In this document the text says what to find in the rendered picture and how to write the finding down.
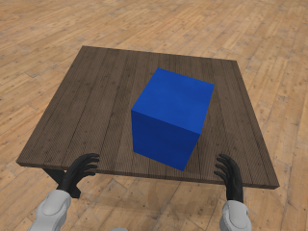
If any right robot forearm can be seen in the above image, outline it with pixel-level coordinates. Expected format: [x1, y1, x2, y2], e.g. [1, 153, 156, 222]
[219, 200, 252, 231]

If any left robot forearm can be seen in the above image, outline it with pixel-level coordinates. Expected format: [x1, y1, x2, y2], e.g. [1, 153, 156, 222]
[27, 190, 71, 231]

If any carton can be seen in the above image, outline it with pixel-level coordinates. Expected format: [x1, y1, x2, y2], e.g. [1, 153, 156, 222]
[131, 67, 215, 171]

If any table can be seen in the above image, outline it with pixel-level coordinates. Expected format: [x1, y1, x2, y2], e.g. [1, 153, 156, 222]
[15, 45, 280, 199]

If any right robot hand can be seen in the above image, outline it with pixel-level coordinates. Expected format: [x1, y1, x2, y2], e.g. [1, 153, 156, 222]
[214, 153, 244, 204]

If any left robot hand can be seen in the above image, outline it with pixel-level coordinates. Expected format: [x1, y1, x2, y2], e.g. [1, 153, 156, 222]
[56, 153, 100, 194]

